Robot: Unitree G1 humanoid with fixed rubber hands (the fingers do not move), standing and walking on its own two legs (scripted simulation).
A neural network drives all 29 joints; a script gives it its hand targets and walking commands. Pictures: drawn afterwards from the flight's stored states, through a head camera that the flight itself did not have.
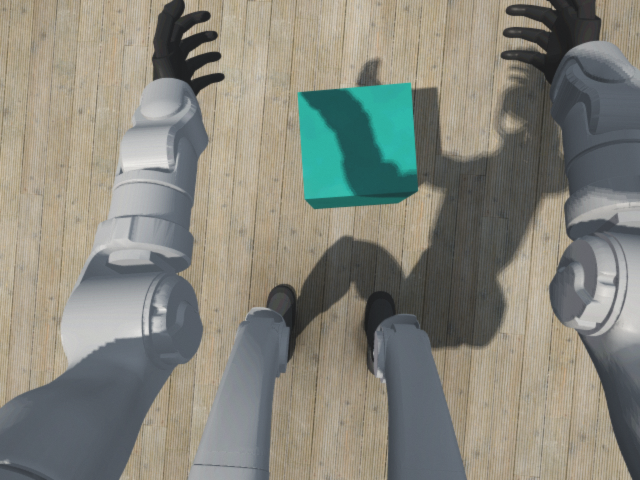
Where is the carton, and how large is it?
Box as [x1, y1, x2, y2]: [298, 83, 417, 208]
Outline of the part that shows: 410,83 298,92 304,197 313,208 394,203 402,200 417,191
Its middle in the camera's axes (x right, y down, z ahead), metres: +0.07 -0.18 +0.83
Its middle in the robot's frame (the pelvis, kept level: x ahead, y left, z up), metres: +0.54 -0.02 -0.53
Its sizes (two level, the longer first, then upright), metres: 0.210 0.200 0.250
